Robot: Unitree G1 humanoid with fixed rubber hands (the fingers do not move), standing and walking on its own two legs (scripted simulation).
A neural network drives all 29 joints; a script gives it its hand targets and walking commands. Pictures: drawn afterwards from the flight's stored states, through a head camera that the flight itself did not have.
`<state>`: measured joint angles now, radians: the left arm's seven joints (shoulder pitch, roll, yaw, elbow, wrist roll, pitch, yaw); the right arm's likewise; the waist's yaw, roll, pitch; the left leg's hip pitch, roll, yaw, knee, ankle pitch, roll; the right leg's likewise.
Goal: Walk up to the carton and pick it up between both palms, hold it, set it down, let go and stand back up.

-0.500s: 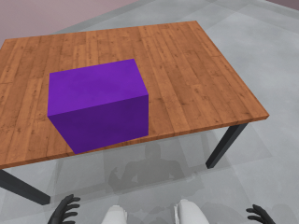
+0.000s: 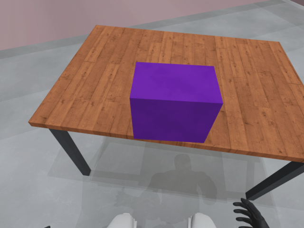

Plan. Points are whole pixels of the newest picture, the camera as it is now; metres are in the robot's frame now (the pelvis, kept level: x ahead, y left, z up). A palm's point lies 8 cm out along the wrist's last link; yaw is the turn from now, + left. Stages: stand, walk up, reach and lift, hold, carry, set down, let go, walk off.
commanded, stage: walk up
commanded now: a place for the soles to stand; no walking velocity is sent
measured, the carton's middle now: (171, 104) +0.49 -0.04 +0.00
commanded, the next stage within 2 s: none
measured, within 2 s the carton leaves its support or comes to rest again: neither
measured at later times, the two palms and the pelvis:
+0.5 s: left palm (48, 221) +0.15 +0.27 -0.05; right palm (256, 207) +0.18 -0.25 -0.05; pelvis +0.03 +0.00 +0.03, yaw +1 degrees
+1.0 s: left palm (56, 225) +0.14 +0.25 -0.06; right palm (270, 218) +0.16 -0.28 -0.05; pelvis +0.03 -0.02 +0.03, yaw +1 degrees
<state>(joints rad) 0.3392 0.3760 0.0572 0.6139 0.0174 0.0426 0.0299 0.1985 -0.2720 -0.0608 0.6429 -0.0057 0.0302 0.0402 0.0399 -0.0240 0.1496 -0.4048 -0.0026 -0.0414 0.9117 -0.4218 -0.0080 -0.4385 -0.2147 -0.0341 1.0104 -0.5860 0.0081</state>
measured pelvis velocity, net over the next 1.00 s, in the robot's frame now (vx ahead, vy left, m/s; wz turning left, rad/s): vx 0.03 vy -0.02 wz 0.02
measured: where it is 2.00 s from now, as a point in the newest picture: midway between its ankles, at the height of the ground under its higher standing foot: outside the picture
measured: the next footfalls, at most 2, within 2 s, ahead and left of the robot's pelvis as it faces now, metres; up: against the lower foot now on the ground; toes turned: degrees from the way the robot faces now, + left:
right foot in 0.18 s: +0.10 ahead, -0.12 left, +0.00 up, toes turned -3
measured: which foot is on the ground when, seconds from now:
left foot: down 0.00-1.00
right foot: up 0.00-0.16, down 0.18-1.00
